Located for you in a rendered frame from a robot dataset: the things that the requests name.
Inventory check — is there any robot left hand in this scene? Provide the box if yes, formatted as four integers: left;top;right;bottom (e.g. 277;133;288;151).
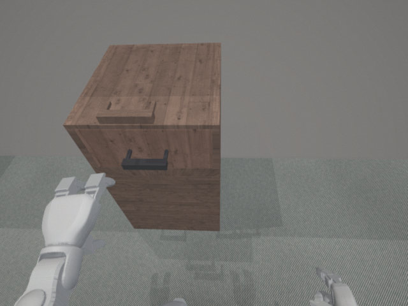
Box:
42;173;115;254

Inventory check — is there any robot left shin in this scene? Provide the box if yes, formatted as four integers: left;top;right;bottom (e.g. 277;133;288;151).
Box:
174;298;186;304

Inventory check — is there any left robot forearm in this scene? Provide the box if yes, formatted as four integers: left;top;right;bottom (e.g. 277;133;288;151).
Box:
14;244;84;306

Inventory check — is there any robot right hand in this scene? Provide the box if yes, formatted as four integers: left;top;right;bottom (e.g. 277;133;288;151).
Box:
310;267;358;306

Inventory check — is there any cabinet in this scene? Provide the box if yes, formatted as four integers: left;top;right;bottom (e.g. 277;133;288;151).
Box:
63;43;221;231

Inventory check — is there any drawer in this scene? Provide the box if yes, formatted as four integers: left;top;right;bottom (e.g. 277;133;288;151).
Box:
75;129;213;168

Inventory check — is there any handle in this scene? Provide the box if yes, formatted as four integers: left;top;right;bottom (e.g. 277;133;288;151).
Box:
121;149;168;170
96;110;155;124

